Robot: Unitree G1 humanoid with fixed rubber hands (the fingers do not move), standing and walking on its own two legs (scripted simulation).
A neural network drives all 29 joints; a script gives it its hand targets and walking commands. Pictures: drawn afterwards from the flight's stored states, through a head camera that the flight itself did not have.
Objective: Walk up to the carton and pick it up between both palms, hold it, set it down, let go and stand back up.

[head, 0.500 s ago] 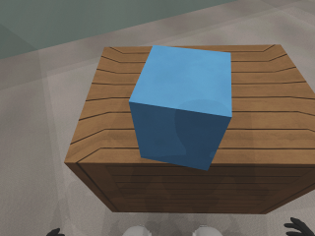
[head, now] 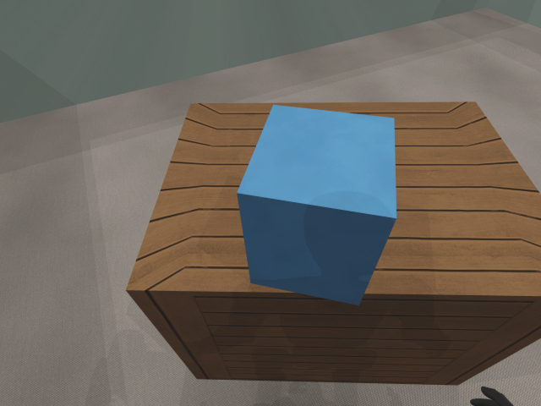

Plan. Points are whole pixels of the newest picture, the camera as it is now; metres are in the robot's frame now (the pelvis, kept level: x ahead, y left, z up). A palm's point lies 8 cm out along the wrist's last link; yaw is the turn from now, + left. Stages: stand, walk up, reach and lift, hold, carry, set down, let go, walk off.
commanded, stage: walk up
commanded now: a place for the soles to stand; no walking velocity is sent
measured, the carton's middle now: (316, 206) +0.43 -0.03 +0.04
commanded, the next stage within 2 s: reach and lift in 1.24 s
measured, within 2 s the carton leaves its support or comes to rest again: neither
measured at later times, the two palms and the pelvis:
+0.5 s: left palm out of the picture +0.13 +0.28 -0.09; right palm out of the picture +0.12 -0.34 -0.09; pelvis +0.03 -0.02 +0.02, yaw +0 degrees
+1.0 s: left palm out of the picture +0.14 +0.28 -0.09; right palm out of the picture +0.13 -0.34 -0.09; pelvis +0.05 -0.03 +0.02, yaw +0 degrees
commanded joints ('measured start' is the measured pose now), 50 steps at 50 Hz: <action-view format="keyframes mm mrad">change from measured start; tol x2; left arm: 1 -54 210 39 -34 -2 -18 8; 16 -126 187 19 39 -5 -16 -2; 27 -166 178 21 49 -6 -4 -1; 50 -163 179 29 42 -2 3 -2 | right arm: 1 -63 -204 -39 -42 5 -18 -6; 10 -82 -198 -21 31 8 -33 -9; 17 -56 -191 -14 74 13 -43 -19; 50 -27 -188 -8 78 9 -33 -33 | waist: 1 -14 6 -80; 5 -13 1 -90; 6 -22 -21 -124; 10 -12 11 -56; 16 -17 -11 -107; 50 -24 -11 -102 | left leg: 1 39 114 -161 -229 -70 48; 5 87 110 -140 -235 44 36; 7 93 121 -155 -299 -95 34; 9 71 121 -158 -326 -119 28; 16 155 117 -104 -308 189 11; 19 171 118 -90 -309 237 6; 50 198 129 -74 -330 262 2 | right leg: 1 23 -74 78 -163 30 -78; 5 44 -90 78 -187 115 -74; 7 68 -73 76 -223 -22 -73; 9 67 -70 77 -253 -54 -70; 10 70 -73 83 -262 -35 -70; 15 148 -96 71 -269 186 -60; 19 174 -99 62 -272 257 -56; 32 217 -100 57 -294 265 -56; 50 222 -94 52 -296 274 -58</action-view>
